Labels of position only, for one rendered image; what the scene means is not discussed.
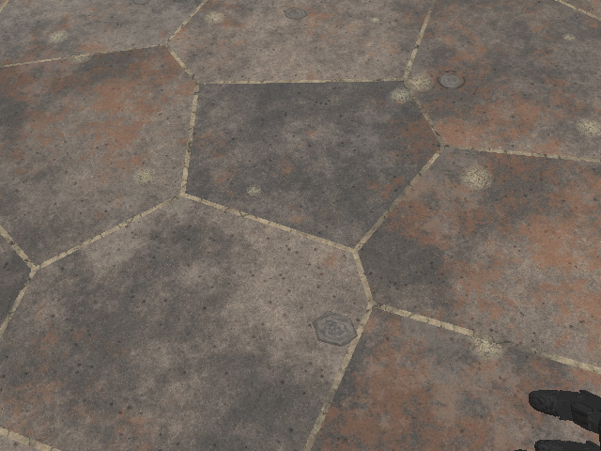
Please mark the robot right hand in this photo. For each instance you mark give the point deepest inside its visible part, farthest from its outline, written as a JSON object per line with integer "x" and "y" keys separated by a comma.
{"x": 583, "y": 408}

